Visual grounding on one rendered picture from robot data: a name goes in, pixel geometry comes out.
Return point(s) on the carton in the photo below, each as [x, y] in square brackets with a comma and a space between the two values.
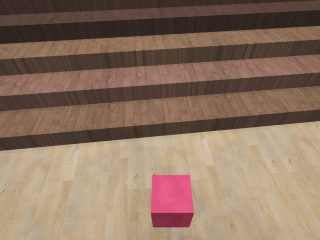
[171, 201]

